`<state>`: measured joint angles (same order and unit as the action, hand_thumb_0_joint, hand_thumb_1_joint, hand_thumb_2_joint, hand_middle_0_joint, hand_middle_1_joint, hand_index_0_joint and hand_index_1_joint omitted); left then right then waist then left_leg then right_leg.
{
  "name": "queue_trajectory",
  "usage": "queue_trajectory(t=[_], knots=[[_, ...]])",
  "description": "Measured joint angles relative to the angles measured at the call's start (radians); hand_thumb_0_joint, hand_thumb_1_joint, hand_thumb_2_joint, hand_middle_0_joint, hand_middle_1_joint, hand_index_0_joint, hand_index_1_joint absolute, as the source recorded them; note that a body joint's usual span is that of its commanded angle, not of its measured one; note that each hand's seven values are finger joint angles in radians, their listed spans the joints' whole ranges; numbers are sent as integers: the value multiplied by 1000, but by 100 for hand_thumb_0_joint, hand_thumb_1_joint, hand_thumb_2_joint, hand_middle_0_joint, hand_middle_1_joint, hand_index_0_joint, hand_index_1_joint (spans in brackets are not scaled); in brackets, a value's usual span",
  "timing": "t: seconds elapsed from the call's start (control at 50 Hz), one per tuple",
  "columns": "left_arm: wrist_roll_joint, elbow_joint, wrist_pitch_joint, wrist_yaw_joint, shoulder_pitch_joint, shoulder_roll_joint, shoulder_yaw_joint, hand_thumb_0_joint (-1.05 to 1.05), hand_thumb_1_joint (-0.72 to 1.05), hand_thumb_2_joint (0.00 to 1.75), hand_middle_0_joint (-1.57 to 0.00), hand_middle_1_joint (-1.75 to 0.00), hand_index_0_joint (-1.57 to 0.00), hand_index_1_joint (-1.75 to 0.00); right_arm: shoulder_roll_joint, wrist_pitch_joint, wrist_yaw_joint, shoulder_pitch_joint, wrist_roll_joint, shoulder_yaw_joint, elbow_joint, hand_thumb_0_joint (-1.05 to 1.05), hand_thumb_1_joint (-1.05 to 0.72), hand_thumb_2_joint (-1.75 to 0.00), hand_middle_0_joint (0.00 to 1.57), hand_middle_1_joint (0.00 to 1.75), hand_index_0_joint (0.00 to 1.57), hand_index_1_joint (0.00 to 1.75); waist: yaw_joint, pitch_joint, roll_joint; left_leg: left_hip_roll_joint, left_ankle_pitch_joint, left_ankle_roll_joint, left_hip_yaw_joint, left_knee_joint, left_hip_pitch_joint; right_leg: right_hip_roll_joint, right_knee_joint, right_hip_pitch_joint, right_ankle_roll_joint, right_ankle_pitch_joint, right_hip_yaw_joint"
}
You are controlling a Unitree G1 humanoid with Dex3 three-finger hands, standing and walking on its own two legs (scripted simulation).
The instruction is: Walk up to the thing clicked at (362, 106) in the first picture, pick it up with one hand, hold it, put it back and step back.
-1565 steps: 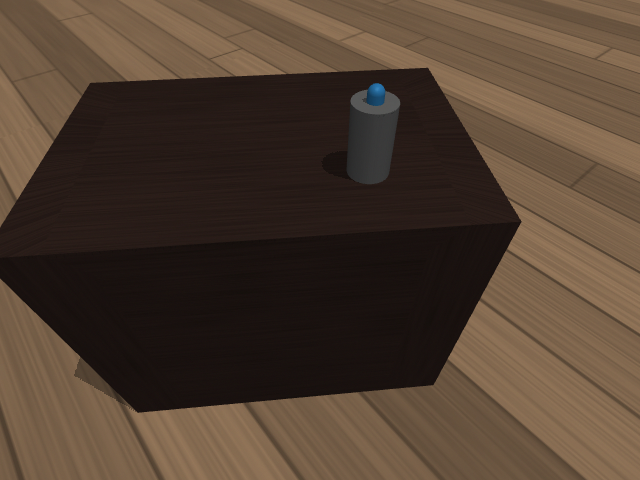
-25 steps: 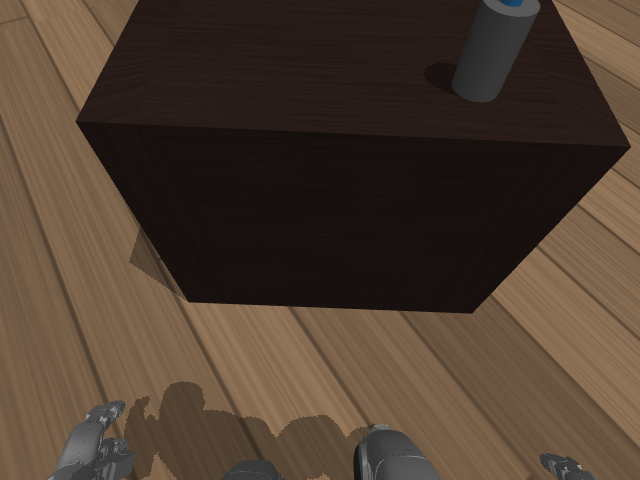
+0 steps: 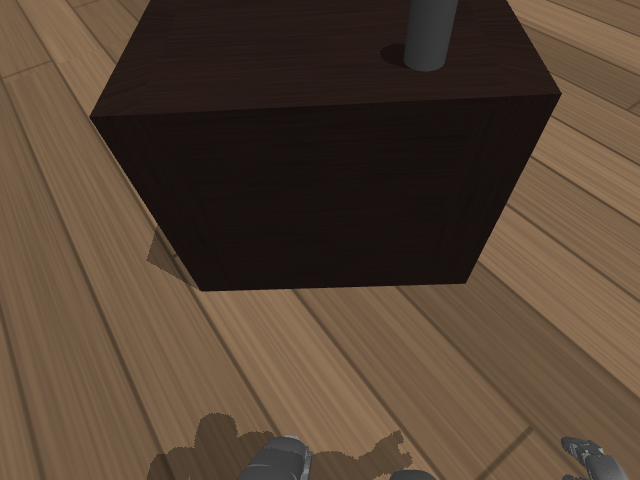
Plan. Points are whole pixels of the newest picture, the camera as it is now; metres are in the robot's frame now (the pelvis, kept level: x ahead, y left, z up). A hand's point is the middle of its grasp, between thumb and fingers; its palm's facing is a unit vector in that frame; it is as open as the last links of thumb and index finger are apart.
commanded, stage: step back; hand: right
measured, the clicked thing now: (431, 15) +0.91 -0.19 +0.08
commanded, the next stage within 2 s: stand in 1.74 s
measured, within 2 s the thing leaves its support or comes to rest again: neither
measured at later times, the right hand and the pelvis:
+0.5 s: hand out of the picture -0.02 -0.29 -0.12, palm faces -0.07 +0.89 -0.46, open 7.4 cm; pelvis -0.17 -0.03 +0.00, yaw +0 degrees
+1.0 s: hand out of the picture -0.17 -0.30 -0.16, palm faces -0.12 +0.93 -0.34, open 7.4 cm; pelvis -0.24 -0.05 +0.00, yaw +5 degrees
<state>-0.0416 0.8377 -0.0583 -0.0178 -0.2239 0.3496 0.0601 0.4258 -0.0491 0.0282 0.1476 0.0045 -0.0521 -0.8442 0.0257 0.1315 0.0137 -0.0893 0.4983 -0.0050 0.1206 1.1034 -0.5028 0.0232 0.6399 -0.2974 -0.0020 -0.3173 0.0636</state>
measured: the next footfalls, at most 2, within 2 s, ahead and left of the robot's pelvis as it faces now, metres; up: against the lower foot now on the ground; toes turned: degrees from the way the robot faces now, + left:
left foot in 0.16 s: -0.04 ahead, +0.11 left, +0.00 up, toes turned +3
right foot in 0.56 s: -0.19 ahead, -0.16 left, +0.00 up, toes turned +1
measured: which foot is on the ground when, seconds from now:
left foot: up 0.00-0.14, down 0.16-0.58, up 0.60-0.90, down 0.92-1.00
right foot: down 0.00-0.20, up 0.22-0.54, down 0.56-0.96, up 0.98-1.00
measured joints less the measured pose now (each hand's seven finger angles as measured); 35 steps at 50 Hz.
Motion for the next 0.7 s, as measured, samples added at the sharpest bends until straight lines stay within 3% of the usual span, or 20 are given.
queue_trajectory(t=[0.06,0.12,0.16,0.2,0.22,0.26,0.28,0.32,0.36,0.42,0.48,0.54,0.58,0.6,0.64,0.66,0.7], knots=[[-4,-26,2,10,24,6,3,1,90,90,-21,-30,-21,-30,-4,8,5,29,-2,6,-9,0,-91,-90,20,30,20,30,-8,-1,8,-1,7,10,-8,-18,54,2,-7,-37,3,31,-22],[-3,-64,7,24,66,23,8,1,90,90,-21,-30,-21,-30,-20,14,5,45,-9,12,-19,0,-91,-90,20,30,20,30,-21,20,7,34,21,12,-46,-196,142,4,14,-77,6,49,-61],[6,-87,3,28,97,39,10,1,90,90,-21,-30,-21,-30,-36,24,1,55,-17,15,-23,0,-91,-90,20,30,20,30,-31,37,-8,55,-71,4,-79,-396,218,16,60,-111,12,45,-85],[16,-90,-7,30,132,64,19,1,90,90,-21,-30,-21,-30,-79,27,-2,41,-26,17,-42,0,-91,-90,20,30,20,30,-11,80,-94,10,-141,-16,-120,-445,247,57,114,-133,2,45,-41],[20,-86,-14,32,135,64,21,1,90,90,-20,-30,-21,-30,-89,25,-9,41,-31,23,-43,0,-91,-90,20,30,20,30,-3,83,-109,10,-150,-22,-131,-444,245,40,153,-149,-8,-23,-12],[23,-67,-27,33,131,48,12,1,90,90,-20,-30,-21,-30,-87,23,-18,45,-35,32,-40,0,-90,-90,20,30,20,30,-24,66,-74,46,-163,-29,-104,-432,223,-39,312,-179,-10,-180,18],[25,-58,-32,29,126,43,8,1,90,90,-20,-30,-21,-30,-85,24,-17,45,-37,33,-39,0,-90,-90,20,30,20,30,-34,57,-58,64,-178,-30,-89,-443,218,-73,395,-188,-12,-209,33],[32,-48,-33,21,109,42,7,1,90,90,-20,-30,-21,-30,-85,22,-12,41,-41,33,-37,0,-90,-90,20,30,20,30,-29,32,-54,87,-218,-24,-89,-486,212,-115,520,-198,-15,-202,78],[33,-43,-28,16,88,46,10,1,90,90,-20,-30,-21,-30,-79,23,-11,27,-41,30,-29,0,-90,-90,20,30,20,30,-20,15,-56,105,-252,-18,-97,-516,197,-127,575,-185,-7,-181,102],[27,-28,-19,14,61,56,17,0,90,90,-20,-30,-21,-30,-67,23,-12,-6,-39,20,-7,0,-90,-90,20,30,20,30,-11,12,-63,123,-290,-14,-109,-533,165,-105,501,-115,22,-174,101],[24,0,-9,14,39,68,15,0,90,90,-20,-30,-21,-30,-52,24,-18,-41,-40,15,20,0,-90,-90,20,30,20,30,-4,21,-71,136,-316,-7,-130,-522,129,-63,310,-25,37,-181,63],[21,39,5,10,19,67,11,1,90,90,-20,-30,-21,-30,-31,15,-26,-68,-40,12,32,0,-90,-90,20,30,20,30,3,18,-61,155,-326,8,-150,-484,85,-32,73,73,20,-152,0],[12,76,16,8,17,34,10,1,90,90,-20,-30,-21,-30,-2,3,-26,-80,-35,3,20,0,-90,-90,20,30,20,30,-6,29,10,188,-313,2,-113,-440,62,-69,6,107,-3,-90,-40],[4,84,18,4,6,20,7,1,90,90,-20,-30,-21,-30,4,-3,-22,-71,-32,-2,10,0,-90,-90,20,30,20,30,-14,21,34,175,-234,-7,-75,-409,47,-77,8,105,-10,-83,-56],[-7,87,15,-3,-26,15,2,1,90,90,-20,-30,-21,-30,-8,-12,-12,-30,-29,-7,-15,0,-90,-90,20,30,20,30,10,-23,13,100,-69,4,-36,-295,14,-49,26,76,-27,-82,-39],[-8,88,14,-4,-40,14,2,1,90,90,-20,-30,-21,-30,-13,-14,-12,-12,-26,-5,-29,0,-91,-90,20,30,20,30,24,-38,-3,68,-41,7,-30,-229,6,-32,22,68,-32,-76,-24],[-8,94,17,0,-54,7,2,1,90,90,-21,-30,-21,-30,-10,-10,-15,20,-21,-2,-50,0,-91,-90,20,30,20,30,23,-53,-3,28,-62,6,-6,-134,4,-12,-14,72,-25,-45,-26]])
